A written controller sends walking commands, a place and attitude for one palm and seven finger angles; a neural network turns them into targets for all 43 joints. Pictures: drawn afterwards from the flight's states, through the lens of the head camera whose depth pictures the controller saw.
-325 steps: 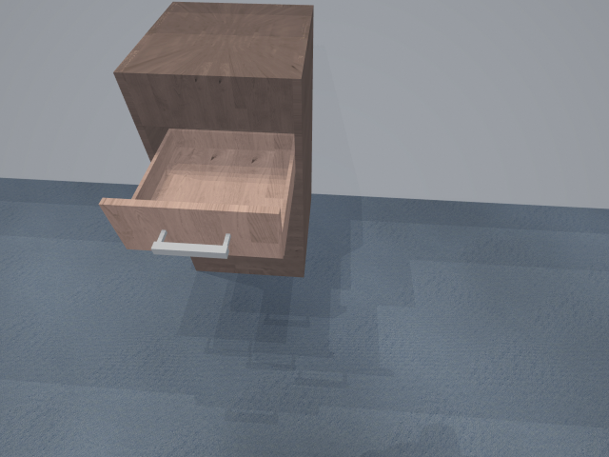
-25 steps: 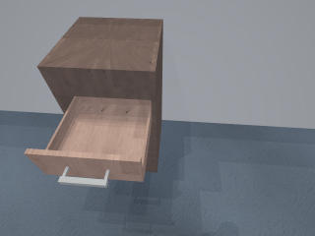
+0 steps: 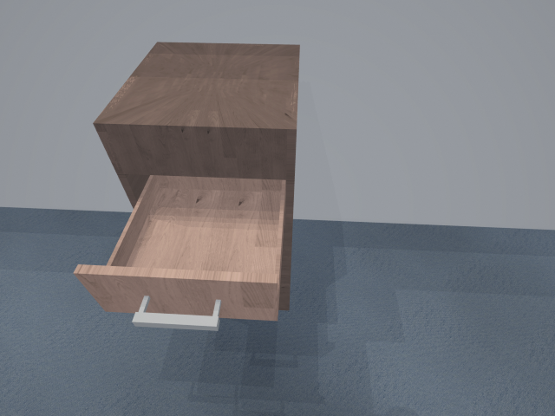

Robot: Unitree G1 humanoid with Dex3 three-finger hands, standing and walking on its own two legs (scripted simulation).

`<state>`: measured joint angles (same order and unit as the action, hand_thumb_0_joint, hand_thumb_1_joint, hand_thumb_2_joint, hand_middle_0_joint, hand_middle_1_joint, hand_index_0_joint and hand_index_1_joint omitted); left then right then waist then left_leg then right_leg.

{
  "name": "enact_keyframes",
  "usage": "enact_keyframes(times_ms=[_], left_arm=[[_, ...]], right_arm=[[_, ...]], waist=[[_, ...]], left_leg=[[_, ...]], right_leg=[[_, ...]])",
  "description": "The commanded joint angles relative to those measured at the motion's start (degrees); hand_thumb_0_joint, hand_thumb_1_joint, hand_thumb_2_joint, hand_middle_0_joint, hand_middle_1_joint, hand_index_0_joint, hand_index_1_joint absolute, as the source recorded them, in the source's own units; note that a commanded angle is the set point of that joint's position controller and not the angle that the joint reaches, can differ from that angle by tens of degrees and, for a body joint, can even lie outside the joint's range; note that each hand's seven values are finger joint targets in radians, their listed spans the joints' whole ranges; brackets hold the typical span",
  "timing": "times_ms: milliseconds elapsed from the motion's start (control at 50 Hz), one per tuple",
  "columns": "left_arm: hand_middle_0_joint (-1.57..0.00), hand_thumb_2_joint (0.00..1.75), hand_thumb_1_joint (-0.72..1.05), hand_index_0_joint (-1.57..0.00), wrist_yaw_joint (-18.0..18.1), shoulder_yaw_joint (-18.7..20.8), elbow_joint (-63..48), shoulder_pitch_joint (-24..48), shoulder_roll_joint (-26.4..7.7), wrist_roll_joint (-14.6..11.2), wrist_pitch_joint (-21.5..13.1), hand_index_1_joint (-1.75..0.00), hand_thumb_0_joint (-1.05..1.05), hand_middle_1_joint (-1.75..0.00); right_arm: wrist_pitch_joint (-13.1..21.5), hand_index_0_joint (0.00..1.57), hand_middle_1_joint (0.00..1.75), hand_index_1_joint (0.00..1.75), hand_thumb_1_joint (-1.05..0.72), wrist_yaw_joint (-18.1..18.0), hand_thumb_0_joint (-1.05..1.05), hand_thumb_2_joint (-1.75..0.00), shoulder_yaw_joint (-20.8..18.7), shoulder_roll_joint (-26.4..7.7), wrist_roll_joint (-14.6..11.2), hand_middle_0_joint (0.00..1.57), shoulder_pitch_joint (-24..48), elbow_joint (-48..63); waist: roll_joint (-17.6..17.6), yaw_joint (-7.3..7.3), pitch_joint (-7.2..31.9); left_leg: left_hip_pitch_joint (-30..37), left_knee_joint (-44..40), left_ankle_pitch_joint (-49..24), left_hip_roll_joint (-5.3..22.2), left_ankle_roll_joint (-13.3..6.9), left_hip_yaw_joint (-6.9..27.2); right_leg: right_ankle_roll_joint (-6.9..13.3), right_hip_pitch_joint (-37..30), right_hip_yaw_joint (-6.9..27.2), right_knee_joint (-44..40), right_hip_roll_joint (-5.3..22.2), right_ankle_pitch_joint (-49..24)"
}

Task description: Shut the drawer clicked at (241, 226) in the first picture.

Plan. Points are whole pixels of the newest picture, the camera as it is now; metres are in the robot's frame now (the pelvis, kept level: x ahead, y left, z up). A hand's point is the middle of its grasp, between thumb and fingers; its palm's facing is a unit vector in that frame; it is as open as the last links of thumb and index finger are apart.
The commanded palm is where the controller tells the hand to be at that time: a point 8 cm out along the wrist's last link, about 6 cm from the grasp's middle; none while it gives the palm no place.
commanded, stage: come to a stop and stand still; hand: left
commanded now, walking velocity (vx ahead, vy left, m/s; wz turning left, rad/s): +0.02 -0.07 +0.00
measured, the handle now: (179, 312) +0.34 +0.22 -0.15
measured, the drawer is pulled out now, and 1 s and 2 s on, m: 0.28 0.28 0.28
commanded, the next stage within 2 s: look again from close up in 0.86 s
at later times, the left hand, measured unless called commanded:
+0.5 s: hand out of the picture -0.01 +0.16 -0.16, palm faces +0.03 -0.99 -0.13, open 7.4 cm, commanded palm none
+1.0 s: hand out of the picture +0.02 +0.20 -0.16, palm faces +0.02 -0.98 -0.20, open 7.4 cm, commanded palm none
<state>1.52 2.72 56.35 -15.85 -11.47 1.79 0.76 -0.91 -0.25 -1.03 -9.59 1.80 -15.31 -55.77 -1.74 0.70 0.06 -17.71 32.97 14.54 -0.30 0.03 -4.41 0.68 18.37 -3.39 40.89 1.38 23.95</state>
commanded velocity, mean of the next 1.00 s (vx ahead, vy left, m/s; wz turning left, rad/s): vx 0.00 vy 0.00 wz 0.00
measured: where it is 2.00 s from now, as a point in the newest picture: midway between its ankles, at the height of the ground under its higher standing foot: outside the picture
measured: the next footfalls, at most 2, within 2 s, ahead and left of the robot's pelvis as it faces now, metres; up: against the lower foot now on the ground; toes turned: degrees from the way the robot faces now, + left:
none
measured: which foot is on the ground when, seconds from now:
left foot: down 0.00-1.00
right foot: down 0.00-1.00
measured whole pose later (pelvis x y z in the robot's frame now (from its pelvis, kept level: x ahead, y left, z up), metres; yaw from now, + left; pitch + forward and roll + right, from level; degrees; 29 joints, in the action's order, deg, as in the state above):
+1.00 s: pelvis +0.02 +0.03 +0.01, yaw +0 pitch -1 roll +0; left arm 2.5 -0.4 61.1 -18.8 -7.4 0.9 -0.9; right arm 0.9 -1.1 0.6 -9.1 0.8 -19.6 -60.8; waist 1.4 -0.8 -0.2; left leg -14.5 31.7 16.6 0.2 -1.2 -2.2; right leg 1.7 12.2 -3.6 30.3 -0.6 17.6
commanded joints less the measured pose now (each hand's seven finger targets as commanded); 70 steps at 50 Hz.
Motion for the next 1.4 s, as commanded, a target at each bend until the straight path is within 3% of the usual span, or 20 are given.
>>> enact_keyframes(times_ms=[0,20,40,100,140,200,260,400,700,720,740,760,800,840,880,940,1100,1160,1280,1380], left_arm=[[-0.2,0.9,0.9,-0.2,-0.14,-1.15,1.2,-6.6,-5.31,-0.33,-1.85,-0.3,0.0,-0.3],[-0.2,0.9,0.9,-0.2,0.08,-0.83,1.05,-4.83,-5.89,-0.66,-2.47,-0.3,0.0,-0.3],[-0.2,0.9,0.9,-0.2,0.21,-1.2,1.41,-3.31,-4.34,-0.74,-2.71,-0.3,0.0,-0.3],[-0.2,0.9,0.9,-0.2,0.16,-1.86,2.99,-2.57,-2.27,-1.02,-3.22,-0.3,0.0,-0.3],[-0.2,0.9,0.9,-0.2,0.09,-2.2,4.2,-4.91,-0.94,-1.31,-3.02,-0.3,0.0,-0.3],[-0.2,0.9,0.9,-0.2,0.2,-2.37,6.4,-7.3,-0.76,-1.38,-2.83,-0.3,0.0,-0.3],[-0.2,0.9,0.9,-0.2,0.32,-2.59,7.56,-8.25,0.1,-1.37,-2.78,-0.3,0.0,-0.3],[-0.2,0.9,0.9,-0.2,0.6,-2.78,8.26,-8.78,1.5,-1.16,-2.42,-0.3,0.0,-0.3],[-0.2,0.9,0.9,-0.2,0.78,-2.82,7.87,-9.08,1.29,-0.84,-2.58,-0.3,0.0,-0.3],[-0.2,0.9,0.9,-0.2,2.69,-2.74,8.89,-11.1,-1.67,-0.1,-4.15,-0.3,0.0,-0.3],[-0.2,0.9,0.9,-0.2,2.23,-2.32,5.52,-8.51,-4.1,-0.61,-4.13,-0.3,0.0,-0.3],[-0.2,0.9,0.9,-0.2,1.89,-2.37,4.08,-4.88,-3.37,-0.67,-4.02,-0.3,0.0,-0.3],[-0.2,0.9,0.9,-0.2,1.69,-1.83,2.43,-3.37,-3.28,-0.8,-3.98,-0.3,0.0,-0.3],[-0.2,0.9,0.9,-0.2,1.47,-1.91,1.92,-3.37,-2.48,-0.8,-3.47,-0.3,0.0,-0.3],[-0.2,0.9,0.9,-0.2,1.21,-2.15,2.15,-4.59,-1.88,-0.95,-2.9,-0.3,0.0,-0.3],[-0.2,0.9,0.9,-0.2,1.01,-2.48,2.44,-6.32,-1.24,-1.04,-2.67,-0.3,0.0,-0.3],[-0.2,0.9,0.9,-0.2,1.07,-2.42,1.39,-5.78,-2.37,-1.19,-2.28,-0.3,0.0,-0.3],[-0.2,0.9,0.9,-0.2,1.11,-2.39,1.26,-5.39,-2.72,-1.21,-2.11,-0.3,0.0,-0.3],[-0.2,0.9,0.9,-0.2,0.99,-2.45,1.6,-5.27,-2.75,-1.14,-1.69,-0.3,0.0,-0.3],[-0.2,0.9,0.9,-0.2,0.96,-2.56,2.12,-5.53,-2.71,-1.19,-1.77,-0.3,0.0,-0.3]], right_arm=[[1.04,0.2,0.3,0.3,-0.9,-0.33,0.0,-0.9,-0.14,-2.33,-1.04,0.2,-2.33,0.8],[0.61,0.2,0.3,0.3,-0.9,-0.42,0.0,-0.9,-0.14,-2.27,-0.71,0.2,-1.95,-0.4],[0.59,0.2,0.3,0.3,-0.9,-0.49,0.0,-0.9,-0.17,-3.01,-0.66,0.2,-2.01,-1.64],[1.62,0.2,0.3,0.3,-0.9,-0.81,0.0,-0.9,0.88,-1.12,-1.05,0.2,-7.7,-6.37],[2.32,0.2,0.3,0.3,-0.9,-1.24,0.0,-0.9,1.29,-2.01,-1.0,0.2,-7.56,-7.49],[3.02,0.2,0.3,0.3,-0.9,-1.62,0.0,-0.9,1.71,-1.72,-1.27,0.2,-7.1,-8.68],[3.04,0.2,0.3,0.3,-0.9,-1.91,0.0,-0.9,1.61,-1.57,-1.38,0.2,-7.66,-9.33],[2.46,0.2,0.3,0.3,-0.9,-1.93,0.0,-0.9,1.51,-0.79,-1.37,0.2,-8.88,-9.9],[2.03,0.2,0.3,0.3,-0.9,-1.56,0.0,-0.9,1.2,-0.97,-1.29,0.2,-8.38,-8.94],[2.76,0.2,0.3,0.3,-0.9,-0.79,0.0,-0.9,0.94,-3.94,-1.46,0.2,-0.2,-4.64],[1.59,0.2,0.3,0.3,-0.9,-0.53,0.0,-0.9,0.74,-0.76,-1.26,0.2,-3.58,-2.83],[1.26,0.2,0.3,0.3,-0.9,-0.29,0.0,-0.9,0.6,-1.37,-0.87,0.2,-6.37,-3.75],[1.53,0.2,0.3,0.3,-0.9,-0.14,0.0,-0.9,0.85,-0.83,-0.6,0.2,-9.71,-4.02],[1.88,0.2,0.3,0.3,-0.9,-0.31,0.0,-0.9,0.86,-1.64,-0.64,0.2,-9.41,-3.49],[2.43,0.2,0.3,0.3,-0.9,-0.63,0.0,-0.9,0.97,-2.23,-0.69,0.2,-8.1,-3.28],[2.73,0.2,0.3,0.3,-0.9,-0.99,0.0,-0.9,1.21,-3.59,-0.92,0.2,-6.54,-2.61],[3.36,0.2,0.3,0.3,-0.9,-1.42,0.0,-0.9,1.37,-4.55,-1.09,0.2,-6.15,-4.48],[3.14,0.2,0.3,0.3,-0.9,-1.46,0.0,-0.9,1.38,-4.55,-1.18,0.2,-5.67,-5.05],[3.05,0.2,0.3,0.3,-0.9,-1.47,0.0,-0.9,1.39,-4.83,-1.21,0.2,-4.88,-5.73],[3.2,0.2,0.3,0.3,-0.9,-1.52,0.0,-0.9,1.26,-5.21,-1.27,0.2,-4.63,-6.23]], waist=[[-7.04,-0.36,-5.81],[-13.56,-0.41,-6.84],[-13.14,-1.0,-9.2],[-3.89,-2.96,-4.8],[2.6,-1.2,-4.67],[6.34,0.1,-3.44],[4.44,0.11,-1.68],[3.53,-0.06,-5.57],[0.45,-0.52,-6.53],[-0.99,1.93,-10.11],[-3.2,-1.65,-5.77],[-3.32,-3.54,-5.21],[-0.22,-4.34,-2.31],[1.23,-3.52,-4.72],[6.72,-1.91,-5.8],[0.73,-0.55,-5.55],[2.03,-0.32,-2.56],[0.78,-0.5,-3.32],[2.43,-0.4,-5.18],[2.71,-0.53,-3.4]], left_leg=[[-4.93,-1.39,8.79,1.06,-0.84,2.41],[-3.27,2.15,6.73,1.41,-0.25,2.13],[-1.49,3.03,5.15,2.46,-0.34,3.45],[8.38,-7.0,-5.38,3.47,-0.58,4.22],[7.94,-11.7,-8.76,5.7,-1.08,6.34],[6.76,-13.55,-11.82,6.6,-1.6,6.88],[8.23,-13.89,-11.59,6.73,-1.7,6.53],[6.32,-15.67,-5.65,6.56,-1.83,7.16],[6.21,-15.29,-3.19,6.04,-1.93,7.01],[-1.89,-2.21,-2.96,5.64,0.31,4.41],[1.18,0.28,5.61,3.2,-0.04,5.24],[2.8,2.62,4.84,3.25,-0.34,4.44],[6.16,-0.05,1.32,2.93,-0.7,3.81],[3.98,-3.99,1.44,3.72,-1.08,5.26],[0.57,-8.39,-0.1,5.21,-2.17,8.06],[-1.13,-9.35,-2.15,5.66,-2.83,9.01],[4.21,-8.9,-14.83,6.01,-3.04,8.46],[4.8,-9.31,-13.66,5.76,-2.92,8.28],[5.55,-11.57,-12.97,6.03,-3.2,8.7],[8.07,-11.79,-15.67,6.16,-3.29,8.57]], right_leg=[[5.66,-2.86,19.19,-27.97,11.93,2.78],[6.4,0.36,22.67,-31.48,12.38,3.38],[7.01,2.44,20.71,-31.7,11.7,-1.16],[5.72,1.08,11.07,-24.24,6.97,-14.32],[3.62,-1.74,8.85,-22.4,3.6,-13.24],[2.78,-7.03,7.21,-20.9,3.21,-18.05],[2.59,-8.23,6.61,-20.89,3.51,-18.53],[2.45,-5.69,6.2,-21.82,3.37,-13.79],[2.46,-2.8,7.56,-22.21,3.64,-11.63],[-0.14,-3.34,9.9,-22.96,6.87,-27.74],[2.43,-0.45,14.68,-27.3,10.73,-7.3],[4.45,3.4,13.85,-28.32,9.97,6.29],[5.56,3.93,11.76,-25.56,8.55,4.43],[4.88,3.34,9.67,-22.55,6.18,3.12],[3.84,-0.21,7.88,-18.7,3.61,-2.08],[3.21,-4.75,7.1,-17.54,3.07,-7.55],[2.56,-8.6,5.99,-15.82,3.77,-18.24],[2.36,-8.62,5.87,-16.77,4.15,-17.95],[1.97,-7.97,5.45,-17.94,3.96,-15.56],[1.76,-8.72,5.25,-18.3,4.15,-16.84]])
